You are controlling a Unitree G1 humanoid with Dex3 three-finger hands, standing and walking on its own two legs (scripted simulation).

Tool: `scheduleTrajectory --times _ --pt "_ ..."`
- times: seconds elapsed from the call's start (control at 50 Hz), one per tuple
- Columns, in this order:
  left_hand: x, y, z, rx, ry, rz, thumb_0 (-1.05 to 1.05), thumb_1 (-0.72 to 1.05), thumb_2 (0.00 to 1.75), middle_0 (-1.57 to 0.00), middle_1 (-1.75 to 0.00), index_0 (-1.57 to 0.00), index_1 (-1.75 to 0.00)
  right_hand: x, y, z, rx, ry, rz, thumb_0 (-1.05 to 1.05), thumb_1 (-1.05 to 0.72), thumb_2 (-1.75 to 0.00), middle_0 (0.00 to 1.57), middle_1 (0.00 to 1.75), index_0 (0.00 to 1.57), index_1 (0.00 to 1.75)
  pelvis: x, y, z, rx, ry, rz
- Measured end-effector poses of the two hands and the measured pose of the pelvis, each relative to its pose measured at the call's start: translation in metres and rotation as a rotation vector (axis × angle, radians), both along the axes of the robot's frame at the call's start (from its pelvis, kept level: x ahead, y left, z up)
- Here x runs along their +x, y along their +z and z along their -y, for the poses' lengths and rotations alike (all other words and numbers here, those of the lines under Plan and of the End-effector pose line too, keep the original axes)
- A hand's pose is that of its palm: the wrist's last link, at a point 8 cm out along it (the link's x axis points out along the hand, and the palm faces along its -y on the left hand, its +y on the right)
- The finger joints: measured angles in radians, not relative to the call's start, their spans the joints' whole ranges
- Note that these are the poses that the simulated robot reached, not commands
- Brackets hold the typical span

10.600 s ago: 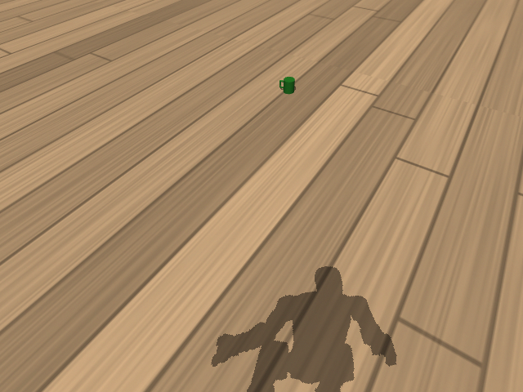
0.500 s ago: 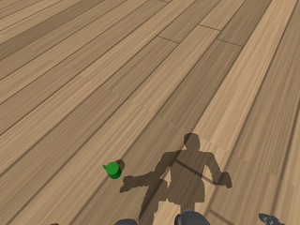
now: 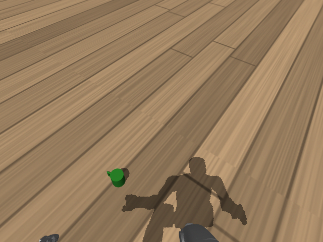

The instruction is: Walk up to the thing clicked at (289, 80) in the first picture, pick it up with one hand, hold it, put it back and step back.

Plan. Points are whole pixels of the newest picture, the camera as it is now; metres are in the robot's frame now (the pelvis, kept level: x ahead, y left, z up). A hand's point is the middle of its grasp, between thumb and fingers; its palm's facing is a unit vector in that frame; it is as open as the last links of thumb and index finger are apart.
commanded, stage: walk up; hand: left
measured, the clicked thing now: (115, 176) +0.57 +0.29 -0.72
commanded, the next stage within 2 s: stand in 1.32 s
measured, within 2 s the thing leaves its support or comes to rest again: neither
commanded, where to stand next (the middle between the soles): +0.11 +0.01 m, yaw -4 degrees
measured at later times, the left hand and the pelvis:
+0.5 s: hand out of the picture +0.04 +0.27 -0.14, palm faces -0.05 -0.93 -0.36, open 7.3 cm; pelvis -0.06 +0.01 +0.00, yaw -3 degrees
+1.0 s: hand out of the picture +0.06 +0.25 -0.14, palm faces -0.08 -0.94 -0.34, open 7.3 cm; pelvis -0.04 +0.01 +0.01, yaw -4 degrees
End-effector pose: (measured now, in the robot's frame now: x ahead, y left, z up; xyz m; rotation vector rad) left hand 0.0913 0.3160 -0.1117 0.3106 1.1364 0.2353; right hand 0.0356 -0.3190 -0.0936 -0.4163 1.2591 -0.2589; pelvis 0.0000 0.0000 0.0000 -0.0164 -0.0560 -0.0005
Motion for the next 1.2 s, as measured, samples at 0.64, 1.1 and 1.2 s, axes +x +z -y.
scheduleTrajectory --times 0.64,1.1,1.2 --pt "-0.053 0.007 0.002 -0.008 -0.087 -0.008 0.00 0.91 0.90 -0.20 -0.30 -0.21 -0.30 -0.053 -0.017 -0.034 0.118 -0.051 0.075 0.00 -0.90 -0.90 0.21 0.30 0.20 0.30 -0.056 0.005 -0.013 0.016 -0.065 -0.003" --pt "-0.019 0.011 0.022 -0.024 -0.092 -0.050 0.00 0.91 0.90 -0.20 -0.30 -0.21 -0.30 -0.002 -0.009 -0.023 0.112 -0.068 0.102 0.00 -0.90 -0.90 0.21 0.30 0.20 0.29 -0.033 0.015 -0.008 0.020 -0.070 -0.016" --pt "-0.011 0.013 0.023 -0.023 -0.099 -0.043 0.00 0.91 0.90 -0.20 -0.30 -0.21 -0.30 0.000 -0.009 -0.025 0.119 -0.074 0.101 0.00 -0.90 -0.90 0.21 0.30 0.20 0.30 -0.031 0.016 -0.007 0.020 -0.075 -0.016"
